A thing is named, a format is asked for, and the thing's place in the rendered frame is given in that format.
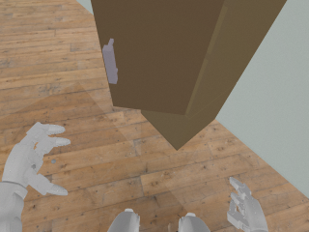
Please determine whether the robot right hand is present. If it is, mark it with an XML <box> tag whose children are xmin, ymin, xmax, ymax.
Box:
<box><xmin>227</xmin><ymin>177</ymin><xmax>268</xmax><ymax>232</ymax></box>

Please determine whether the robot right shin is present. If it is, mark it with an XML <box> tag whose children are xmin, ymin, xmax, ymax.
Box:
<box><xmin>186</xmin><ymin>213</ymin><xmax>196</xmax><ymax>217</ymax></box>

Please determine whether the handle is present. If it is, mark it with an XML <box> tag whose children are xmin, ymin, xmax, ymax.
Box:
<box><xmin>102</xmin><ymin>38</ymin><xmax>118</xmax><ymax>84</ymax></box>

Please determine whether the robot left thigh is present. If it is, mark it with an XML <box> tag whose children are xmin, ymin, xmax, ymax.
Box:
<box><xmin>107</xmin><ymin>211</ymin><xmax>140</xmax><ymax>232</ymax></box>

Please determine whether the left robot forearm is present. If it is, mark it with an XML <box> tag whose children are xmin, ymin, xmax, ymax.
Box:
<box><xmin>0</xmin><ymin>181</ymin><xmax>28</xmax><ymax>232</ymax></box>

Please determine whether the robot left hand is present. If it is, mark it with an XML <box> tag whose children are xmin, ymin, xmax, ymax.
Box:
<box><xmin>2</xmin><ymin>122</ymin><xmax>70</xmax><ymax>196</ymax></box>

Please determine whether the cupboard door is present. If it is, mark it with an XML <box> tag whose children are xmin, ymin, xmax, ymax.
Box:
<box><xmin>91</xmin><ymin>0</ymin><xmax>225</xmax><ymax>115</ymax></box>

